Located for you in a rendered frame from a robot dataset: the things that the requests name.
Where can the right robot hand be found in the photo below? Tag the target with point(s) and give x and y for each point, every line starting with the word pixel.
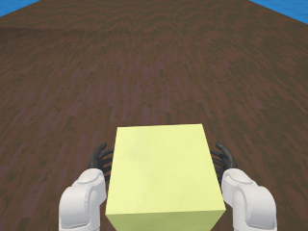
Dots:
pixel 226 160

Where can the carton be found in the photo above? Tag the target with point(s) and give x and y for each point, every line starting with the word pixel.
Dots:
pixel 163 179

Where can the right robot forearm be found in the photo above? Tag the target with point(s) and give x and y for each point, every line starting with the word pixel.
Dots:
pixel 253 206

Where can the left robot forearm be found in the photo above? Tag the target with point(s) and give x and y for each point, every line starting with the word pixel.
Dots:
pixel 79 208

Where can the left robot hand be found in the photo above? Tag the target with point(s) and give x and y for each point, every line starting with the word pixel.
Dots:
pixel 97 162

